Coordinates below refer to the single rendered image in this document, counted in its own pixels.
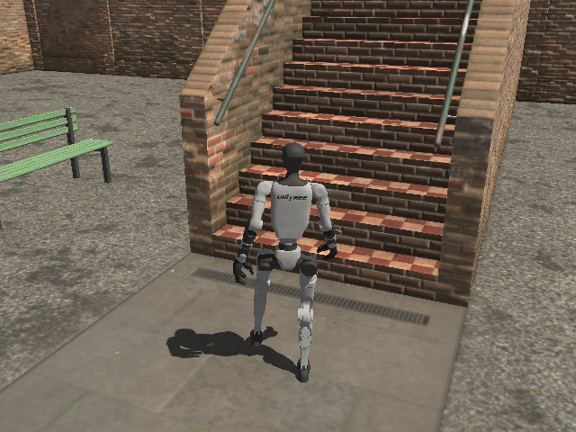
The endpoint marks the stairs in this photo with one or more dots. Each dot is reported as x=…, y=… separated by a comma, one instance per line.
x=363, y=95

